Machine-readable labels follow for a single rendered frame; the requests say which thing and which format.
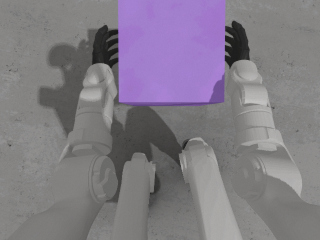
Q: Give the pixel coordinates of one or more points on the right robot upper arm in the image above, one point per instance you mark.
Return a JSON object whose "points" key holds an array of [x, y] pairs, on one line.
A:
{"points": [[272, 186]]}

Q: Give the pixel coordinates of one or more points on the robot right forearm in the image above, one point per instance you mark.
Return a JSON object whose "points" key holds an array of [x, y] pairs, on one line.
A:
{"points": [[252, 114]]}

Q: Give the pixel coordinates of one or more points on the robot right shin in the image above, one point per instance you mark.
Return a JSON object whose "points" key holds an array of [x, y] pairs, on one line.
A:
{"points": [[208, 149]]}

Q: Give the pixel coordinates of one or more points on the robot left forearm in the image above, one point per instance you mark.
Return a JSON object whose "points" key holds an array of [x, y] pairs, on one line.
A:
{"points": [[91, 133]]}

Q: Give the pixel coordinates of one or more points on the left robot hand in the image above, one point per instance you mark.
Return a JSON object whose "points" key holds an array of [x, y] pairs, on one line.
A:
{"points": [[100, 52]]}

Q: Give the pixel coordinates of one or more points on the carton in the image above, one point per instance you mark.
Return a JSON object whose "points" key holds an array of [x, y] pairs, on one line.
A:
{"points": [[171, 52]]}

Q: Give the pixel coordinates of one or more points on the right robot thigh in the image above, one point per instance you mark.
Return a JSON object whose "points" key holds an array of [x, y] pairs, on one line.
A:
{"points": [[214, 214]]}

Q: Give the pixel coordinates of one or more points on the right robot hand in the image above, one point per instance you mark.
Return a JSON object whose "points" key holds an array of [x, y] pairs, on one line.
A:
{"points": [[239, 49]]}

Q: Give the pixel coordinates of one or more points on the left robot upper arm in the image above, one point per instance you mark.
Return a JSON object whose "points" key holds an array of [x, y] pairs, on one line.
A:
{"points": [[80, 187]]}

